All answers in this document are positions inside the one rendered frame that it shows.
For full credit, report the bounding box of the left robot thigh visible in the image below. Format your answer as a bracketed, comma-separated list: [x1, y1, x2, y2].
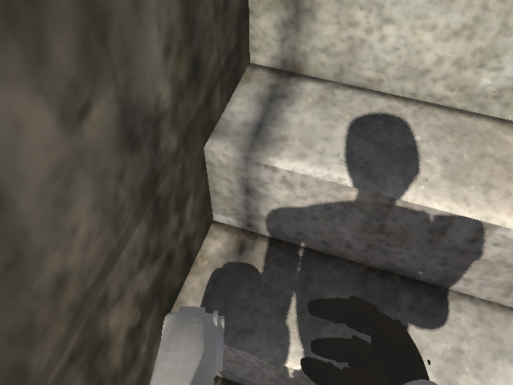
[150, 306, 224, 385]

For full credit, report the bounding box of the robot left shin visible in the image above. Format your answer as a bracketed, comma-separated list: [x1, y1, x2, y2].
[161, 312, 177, 338]

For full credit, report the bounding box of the right robot hand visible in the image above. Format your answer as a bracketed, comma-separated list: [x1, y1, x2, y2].
[301, 295, 430, 385]

